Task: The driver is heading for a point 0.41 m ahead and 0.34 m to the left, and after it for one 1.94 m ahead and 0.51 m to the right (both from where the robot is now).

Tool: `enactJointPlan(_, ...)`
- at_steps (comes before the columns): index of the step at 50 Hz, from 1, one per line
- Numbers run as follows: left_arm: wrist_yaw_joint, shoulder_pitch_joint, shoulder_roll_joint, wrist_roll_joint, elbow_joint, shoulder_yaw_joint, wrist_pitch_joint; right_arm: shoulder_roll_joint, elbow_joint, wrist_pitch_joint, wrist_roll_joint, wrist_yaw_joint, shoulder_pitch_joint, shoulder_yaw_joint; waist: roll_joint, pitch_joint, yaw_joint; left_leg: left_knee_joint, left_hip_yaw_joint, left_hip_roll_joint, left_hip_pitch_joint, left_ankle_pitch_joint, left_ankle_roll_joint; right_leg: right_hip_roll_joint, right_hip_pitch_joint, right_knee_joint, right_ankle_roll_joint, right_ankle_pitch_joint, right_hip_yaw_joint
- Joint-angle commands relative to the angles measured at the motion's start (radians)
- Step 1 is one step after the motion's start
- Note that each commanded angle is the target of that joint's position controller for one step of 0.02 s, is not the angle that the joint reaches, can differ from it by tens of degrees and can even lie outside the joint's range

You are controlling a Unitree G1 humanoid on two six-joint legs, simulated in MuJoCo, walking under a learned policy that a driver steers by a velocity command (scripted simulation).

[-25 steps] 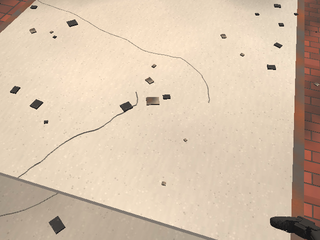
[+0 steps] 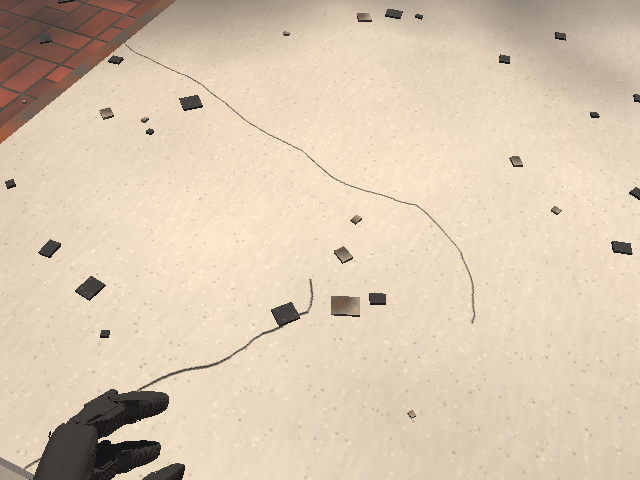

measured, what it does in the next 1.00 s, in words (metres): walks ahead, turning left: left foot, then right foot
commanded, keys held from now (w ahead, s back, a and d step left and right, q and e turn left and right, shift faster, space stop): w+q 0.12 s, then q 0.52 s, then e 0.36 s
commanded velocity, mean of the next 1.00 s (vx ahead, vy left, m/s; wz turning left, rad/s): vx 0.18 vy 0.00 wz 0.39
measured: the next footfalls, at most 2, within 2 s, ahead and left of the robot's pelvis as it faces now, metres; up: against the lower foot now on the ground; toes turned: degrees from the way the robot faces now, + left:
left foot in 0.46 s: +0.34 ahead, +0.17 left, +0.00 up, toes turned +17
right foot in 0.84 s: +0.40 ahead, -0.05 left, +0.00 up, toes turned +23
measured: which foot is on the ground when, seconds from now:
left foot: down 0.00-0.02, up 0.04-0.44, down 0.46-1.00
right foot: down 0.00-0.46, up 0.48-0.82, down 0.84-1.00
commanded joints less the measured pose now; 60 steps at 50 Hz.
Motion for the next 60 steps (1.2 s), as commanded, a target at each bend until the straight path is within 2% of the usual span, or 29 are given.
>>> enactJointPlan(1,0.021,0.285,0.219,0.019,-0.040,0.090,-0.023,-0.075,-0.097,-0.011,-0.022,0.008,-0.065,-0.010,0.051,-0.260,0.206,0.385,-0.091,0.125,-0.273,0.451,0.024,-0.217,0.611,0.018,-0.121,-0.017,0.179)
enactJointPlan(2,0.010,0.389,0.261,0.025,0.014,0.104,-0.011,-0.026,-0.106,-0.017,0.013,0.010,0.073,0.010,-0.300,-0.403,0.155,0.705,0.024,-0.006,-0.635,-0.085,-0.059,-0.434,0.926,-0.097,-0.295,-0.308,0.684)
enactJointPlan(3,0.006,0.367,0.160,-0.004,-0.008,0.084,-0.006,-0.121,-0.084,-0.016,0.018,0.011,0.058,-0.005,-0.181,-0.329,0.169,0.849,0.009,0.083,-0.743,-0.078,-0.078,-0.446,0.874,-0.164,-0.265,-0.613,0.785)
enactJointPlan(4,0.015,0.305,0.116,-0.010,-0.015,0.073,0.002,-0.169,-0.106,-0.013,0.017,0.015,-0.063,-0.021,-0.069,-0.175,0.185,0.876,0.039,0.111,-0.769,0.017,-0.091,-0.406,0.723,-0.194,-0.217,-0.595,0.622)
enactJointPlan(5,0.020,0.245,0.113,0.000,-0.015,0.070,0.009,-0.162,-0.122,-0.011,0.006,0.014,-0.124,-0.022,0.018,-0.080,0.158,0.846,0.073,0.141,-0.734,0.089,-0.094,-0.368,0.572,-0.208,-0.186,-0.441,0.482)
enactJointPlan(7,0.024,0.190,0.099,0.019,-0.003,0.063,0.010,-0.115,-0.140,-0.006,-0.006,0.022,-0.155,-0.023,-0.004,0.015,0.111,0.782,0.080,0.188,-0.656,0.151,-0.091,-0.299,0.372,-0.243,-0.174,-0.177,0.277)
enactJointPlan(9,0.023,0.170,0.078,0.013,0.013,0.059,0.003,-0.086,-0.133,0.008,0.002,0.018,-0.132,-0.021,-0.046,0.018,0.092,0.724,0.114,0.200,-0.612,0.132,-0.110,-0.274,0.309,-0.255,-0.191,0.068,0.140)
enactJointPlan(11,0.026,0.163,0.112,0.005,0.033,0.068,0.005,-0.068,-0.152,0.020,-0.009,0.013,-0.171,-0.017,-0.053,0.028,0.088,0.614,0.143,0.206,-0.635,0.145,-0.137,-0.288,0.307,-0.255,-0.213,0.300,0.050)
enactJointPlan(14,0.040,0.152,0.166,0.003,0.050,0.085,0.028,-0.048,-0.158,0.018,-0.018,0.032,-0.223,-0.006,-0.050,-0.021,0.105,0.410,0.186,0.212,-0.574,0.327,-0.143,-0.276,0.335,-0.240,-0.199,0.374,-0.070)
enactJointPlan(18,0.050,0.166,0.197,-0.014,0.077,0.091,0.057,-0.068,-0.179,0.010,-0.003,0.070,-0.316,-0.016,-0.064,-0.040,0.131,0.190,0.240,0.180,-0.451,0.466,-0.112,-0.262,0.366,-0.187,-0.153,0.322,-0.166)
enactJointPlan(21,0.050,0.157,0.222,-0.041,0.079,0.102,0.071,-0.118,-0.199,0.017,-0.008,0.081,-0.309,-0.044,-0.063,-0.052,0.103,0.079,0.270,0.142,-0.382,0.363,-0.060,-0.287,0.414,-0.052,-0.125,0.383,-0.172)
enactJointPlan(23,0.048,0.191,0.175,-0.036,0.087,0.088,0.073,-0.200,-0.158,0.015,-0.016,0.059,-0.129,-0.089,0.039,-0.137,0.015,-0.081,0.251,0.097,-0.087,0.565,0.018,-0.201,0.296,0.280,-0.044,0.302,-0.226)
enactJointPlan(24,0.043,0.231,0.076,0.033,0.049,0.052,0.076,-0.303,-0.174,0.016,-0.016,0.032,-0.077,-0.106,0.299,-0.221,0.049,-0.028,-0.090,0.358,0.163,1.043,0.125,-0.112,0.013,0.614,0.026,-0.418,-0.237)
enactJointPlan(25,0.036,0.267,0.105,0.025,0.022,0.044,0.074,-0.317,-0.223,0.005,-0.033,0.035,-0.126,-0.095,0.355,-0.360,0.073,-0.079,-0.457,0.526,0.268,0.896,0.357,0.026,-0.194,0.889,0.060,-0.711,-0.065)
enactJointPlan(26,0.033,0.214,0.182,0.001,0.036,0.064,0.077,-0.251,-0.233,-0.003,-0.025,0.045,-0.158,-0.080,0.187,-0.345,0.031,-0.119,-0.365,0.479,0.195,0.780,0.312,-0.027,-0.215,0.910,0.055,-0.607,0.031)
enactJointPlan(28,0.046,0.164,0.168,0.009,0.040,0.063,0.086,-0.189,-0.227,-0.004,-0.004,0.039,-0.237,-0.058,0.090,-0.200,0.078,-0.136,-0.195,0.372,-0.008,0.618,0.202,-0.077,-0.194,0.793,0.048,-0.471,0.026)
enactJointPlan(30,0.049,0.159,0.169,0.014,0.030,0.067,0.101,-0.179,-0.237,0.009,-0.008,0.028,-0.307,-0.051,0.137,-0.148,0.123,-0.165,-0.131,0.307,-0.190,0.592,0.168,-0.074,-0.084,0.677,0.060,-0.409,0.010)
enactJointPlan(35,0.044,0.190,0.100,0.011,0.057,0.041,0.113,-0.158,-0.221,0.018,-0.027,0.004,-0.326,-0.044,0.147,-0.208,0.117,-0.142,-0.054,0.282,-0.247,0.610,0.160,-0.064,0.048,0.430,0.082,-0.334,-0.021)
enactJointPlan(39,0.031,0.158,0.071,0.009,0.043,0.029,0.116,-0.086,-0.168,0.017,-0.046,0.021,-0.296,-0.006,0.170,-0.177,0.089,-0.155,-0.044,0.291,-0.324,0.326,0.136,-0.083,0.196,0.256,0.055,-0.265,-0.027)
enactJointPlan(41,0.023,0.167,0.055,0.021,0.045,0.026,0.112,-0.063,-0.138,0.008,-0.049,0.030,-0.289,0.007,0.161,-0.124,0.115,-0.138,-0.004,0.251,-0.384,0.128,0.072,-0.055,0.312,0.066,0.020,-0.175,-0.062)
enactJointPlan(42,0.025,0.151,0.084,0.039,0.028,0.028,0.111,-0.051,-0.115,0.001,-0.055,0.030,-0.246,0.012,0.126,-0.088,0.103,-0.111,0.019,0.211,-0.401,0.063,0.013,-0.094,0.327,0.004,-0.005,-0.104,-0.002)
enactJointPlan(43,0.030,0.121,0.162,0.048,-0.007,0.036,0.109,-0.071,-0.103,-0.001,-0.064,0.023,-0.205,0.004,0.010,-0.051,0.054,0.002,0.085,0.134,-0.400,0.022,-0.042,-0.199,0.276,-0.046,-0.048,-0.015,0.128)
enactJointPlan(44,0.031,0.076,0.184,0.042,0.003,0.045,0.109,-0.069,-0.104,-0.005,-0.053,0.016,-0.184,-0.004,-0.154,-0.020,0.007,0.002,0.164,0.103,-0.277,0.136,-0.082,-0.232,0.097,-0.122,-0.120,-0.211,0.225)
enactJointPlan(45,0.030,0.052,0.156,0.031,-0.015,0.041,0.109,-0.103,-0.111,-0.004,-0.050,0.007,-0.247,-0.012,-0.151,0.025,0.038,0.026,0.168,0.110,-0.231,0.205,-0.090,-0.210,0.034,-0.157,-0.118,-0.314,0.236)
enactJointPlan(50,0.045,0.150,0.173,0.002,-0.021,0.061,0.105,-0.078,-0.127,-0.007,-0.040,0.000,-0.280,-0.030,-0.120,-0.027,0.087,0.053,0.196,0.114,-0.231,0.257,-0.065,-0.177,0.119,-0.075,-0.100,-0.159,0.256)
enactJointPlan(54,0.052,0.147,0.165,-0.006,-0.068,0.073,0.125,-0.077,-0.122,-0.013,-0.034,0.005,-0.253,-0.049,-0.025,-0.080,0.092,0.026,0.192,0.153,-0.182,0.314,-0.041,-0.127,0.097,0.034,-0.094,-0.076,0.245)
enactJointPlan(56,0.048,0.139,0.137,-0.009,-0.091,0.070,0.131,-0.107,-0.113,-0.008,-0.035,0.001,-0.219,-0.064,0.113,-0.094,0.090,-0.054,0.101,0.258,-0.111,0.381,0.020,-0.051,-0.001,0.178,-0.037,-0.148,0.143)
enactJointPlan(58,0.038,0.162,0.127,-0.005,-0.091,0.074,0.139,-0.127,-0.120,-0.007,-0.037,-0.010,-0.220,-0.067,0.269,-0.109,0.090,-0.124,-0.083,0.490,-0.071,0.606,0.169,-0.006,-0.099,0.443,0.026,-0.477,-0.007)
enactJointPlan(60,0.025,0.148,0.145,-0.018,-0.090,0.089,0.152,-0.130,-0.133,-0.014,-0.033,-0.017,-0.225,-0.061,0.158,-0.098,0.080,-0.133,-0.080,0.546,-0.089,0.732,0.221,-0.058,-0.160,0.688,0.045,-0.595,0.007)
Velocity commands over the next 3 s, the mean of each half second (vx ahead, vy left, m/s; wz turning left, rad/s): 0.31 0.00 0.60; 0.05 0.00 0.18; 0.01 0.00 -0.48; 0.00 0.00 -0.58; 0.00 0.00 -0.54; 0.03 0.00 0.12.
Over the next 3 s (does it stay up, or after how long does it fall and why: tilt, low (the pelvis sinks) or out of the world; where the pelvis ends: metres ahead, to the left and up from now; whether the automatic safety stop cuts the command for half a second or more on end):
stays up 0.35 0.00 0.01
